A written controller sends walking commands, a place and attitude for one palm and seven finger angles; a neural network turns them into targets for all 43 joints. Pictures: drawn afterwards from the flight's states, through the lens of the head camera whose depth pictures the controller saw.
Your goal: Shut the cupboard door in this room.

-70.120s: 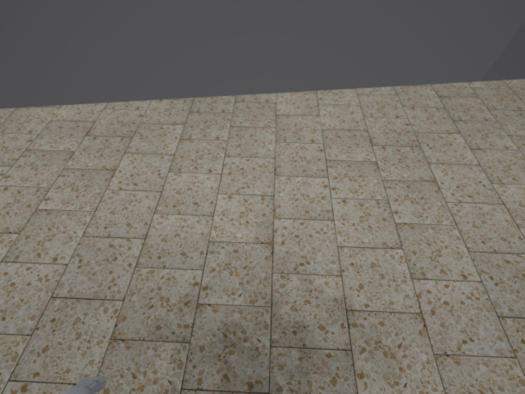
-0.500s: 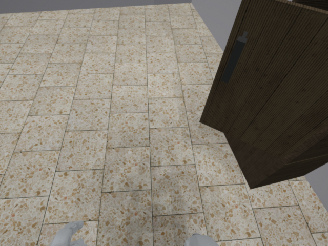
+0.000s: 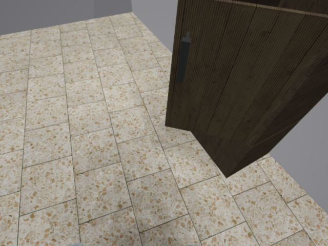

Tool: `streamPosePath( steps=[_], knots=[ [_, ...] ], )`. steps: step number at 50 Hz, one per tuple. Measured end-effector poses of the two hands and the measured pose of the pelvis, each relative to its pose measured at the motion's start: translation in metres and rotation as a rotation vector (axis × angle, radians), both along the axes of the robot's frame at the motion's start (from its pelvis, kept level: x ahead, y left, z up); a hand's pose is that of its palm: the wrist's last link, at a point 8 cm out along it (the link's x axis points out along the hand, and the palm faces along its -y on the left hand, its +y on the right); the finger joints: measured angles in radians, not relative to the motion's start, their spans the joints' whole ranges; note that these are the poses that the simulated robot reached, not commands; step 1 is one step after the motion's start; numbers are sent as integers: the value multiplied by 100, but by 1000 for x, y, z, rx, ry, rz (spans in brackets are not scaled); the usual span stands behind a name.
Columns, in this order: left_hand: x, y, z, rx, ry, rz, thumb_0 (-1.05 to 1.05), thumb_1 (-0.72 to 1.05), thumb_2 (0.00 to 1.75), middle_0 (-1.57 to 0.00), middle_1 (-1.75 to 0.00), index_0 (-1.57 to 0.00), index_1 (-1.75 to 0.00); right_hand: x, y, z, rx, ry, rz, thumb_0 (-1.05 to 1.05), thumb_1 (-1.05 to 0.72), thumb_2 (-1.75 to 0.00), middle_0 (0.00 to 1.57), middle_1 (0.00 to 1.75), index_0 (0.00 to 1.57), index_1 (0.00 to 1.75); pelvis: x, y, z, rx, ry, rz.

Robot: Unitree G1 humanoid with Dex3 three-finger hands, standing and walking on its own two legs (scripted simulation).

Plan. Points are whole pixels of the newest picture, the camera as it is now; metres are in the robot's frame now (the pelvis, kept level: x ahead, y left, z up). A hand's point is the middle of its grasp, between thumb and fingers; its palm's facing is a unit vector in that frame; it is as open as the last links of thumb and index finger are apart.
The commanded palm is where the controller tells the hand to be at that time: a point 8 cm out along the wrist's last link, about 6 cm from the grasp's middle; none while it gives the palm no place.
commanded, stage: turn to face it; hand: left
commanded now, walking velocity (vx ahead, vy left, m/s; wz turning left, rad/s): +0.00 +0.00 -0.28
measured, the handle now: (183, 58) +0.65 -0.03 +0.09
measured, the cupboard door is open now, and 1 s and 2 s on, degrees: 49 49 49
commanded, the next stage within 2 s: take the last steps up to it in 0.16 s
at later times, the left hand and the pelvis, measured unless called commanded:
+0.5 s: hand out of the picture +0.10 +0.17 -0.16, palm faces -0.11 -0.98 -0.19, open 7.4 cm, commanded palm none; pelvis +0.02 -0.01 +0.01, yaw -7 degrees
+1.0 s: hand (146, 203) +0.26 +0.06 -0.16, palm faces -0.26 -0.95 -0.20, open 7.4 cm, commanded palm none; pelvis +0.11 -0.09 +0.00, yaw -13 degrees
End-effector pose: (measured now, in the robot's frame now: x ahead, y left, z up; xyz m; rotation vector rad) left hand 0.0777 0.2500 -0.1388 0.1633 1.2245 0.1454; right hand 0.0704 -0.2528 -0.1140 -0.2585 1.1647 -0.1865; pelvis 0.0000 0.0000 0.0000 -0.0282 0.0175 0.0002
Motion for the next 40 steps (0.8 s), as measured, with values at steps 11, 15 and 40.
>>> streamPosePath(
  steps=[11, 15, 40],
  knots=[
    [32, -11, 19, 12, -24, -96, 1, 91, 90, -20, -30, -20, -30, -59, 4, -5, 48, 107, -124, 1, -90, -90, 20, 30, 21, 30, 2, -4, 11, -12, -11, -79],
    [37, -25, 17, 42, -45, -134, 0, 91, 90, -20, -30, -20, -30, -78, -9, -24, 77, 140, -190, 1, -90, -90, 20, 30, 20, 30, 1, -14, 0, 10, -13, -107],
    [118, -69, 14, -51, 22, -259, 1, 91, 90, -20, -30, -19, -30, -117, 13, 7, 87, 295, -352, 1, -91, -90, 20, 30, 20, 30, 66, -31, 19, -5, -4, -214]
  ],
)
